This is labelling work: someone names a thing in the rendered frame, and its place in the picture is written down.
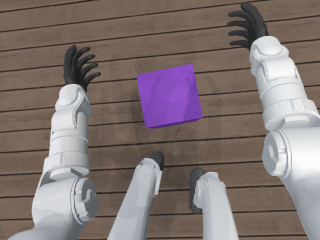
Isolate left robot shin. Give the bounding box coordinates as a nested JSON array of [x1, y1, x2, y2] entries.
[[133, 158, 159, 175]]

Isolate robot left upper arm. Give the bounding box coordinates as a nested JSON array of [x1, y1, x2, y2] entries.
[[7, 176, 100, 240]]

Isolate right robot forearm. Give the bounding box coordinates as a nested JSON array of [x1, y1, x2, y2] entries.
[[249, 36, 320, 132]]

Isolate robot right hand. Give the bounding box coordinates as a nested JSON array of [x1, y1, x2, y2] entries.
[[227, 2, 269, 52]]

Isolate robot left foot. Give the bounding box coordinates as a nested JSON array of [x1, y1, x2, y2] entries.
[[150, 151, 164, 171]]

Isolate robot right upper arm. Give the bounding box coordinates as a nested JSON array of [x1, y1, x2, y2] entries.
[[262, 127, 320, 240]]

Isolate carton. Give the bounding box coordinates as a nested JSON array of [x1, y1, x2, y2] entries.
[[136, 63, 203, 129]]

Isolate left robot forearm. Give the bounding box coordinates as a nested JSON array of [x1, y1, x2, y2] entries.
[[32, 84, 92, 223]]

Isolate robot left hand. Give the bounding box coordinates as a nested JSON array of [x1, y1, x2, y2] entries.
[[63, 45, 101, 92]]

